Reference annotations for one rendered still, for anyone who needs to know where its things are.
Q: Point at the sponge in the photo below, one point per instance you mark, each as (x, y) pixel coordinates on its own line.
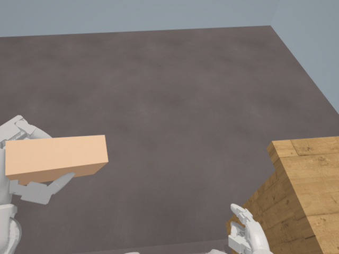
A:
(43, 160)

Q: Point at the table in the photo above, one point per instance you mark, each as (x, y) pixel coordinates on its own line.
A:
(298, 205)

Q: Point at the right robot hand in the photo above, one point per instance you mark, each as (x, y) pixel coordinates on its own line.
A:
(249, 239)

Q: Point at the robot left forearm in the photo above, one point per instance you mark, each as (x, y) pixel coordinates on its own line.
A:
(10, 229)

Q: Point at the left robot hand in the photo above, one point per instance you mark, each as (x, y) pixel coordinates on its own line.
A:
(18, 129)

